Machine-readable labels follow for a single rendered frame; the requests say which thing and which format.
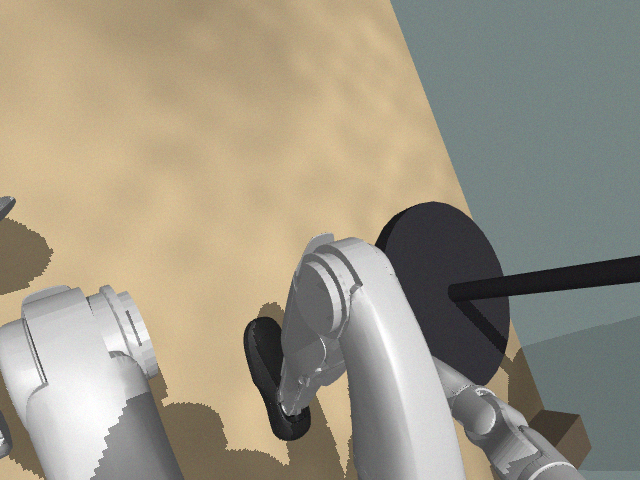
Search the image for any right robot hand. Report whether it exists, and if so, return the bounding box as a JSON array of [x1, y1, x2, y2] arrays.
[[432, 356, 476, 417]]

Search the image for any coat stand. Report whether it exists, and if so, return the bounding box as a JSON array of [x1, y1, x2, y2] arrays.
[[375, 201, 640, 386]]

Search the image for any left robot hand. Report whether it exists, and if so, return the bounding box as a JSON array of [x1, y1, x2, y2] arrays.
[[0, 196, 16, 221]]

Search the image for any right robot foot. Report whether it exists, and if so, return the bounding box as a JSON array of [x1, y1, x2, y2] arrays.
[[243, 317, 311, 441]]

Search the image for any right robot arm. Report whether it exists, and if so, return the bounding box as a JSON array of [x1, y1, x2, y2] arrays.
[[452, 385, 586, 480]]

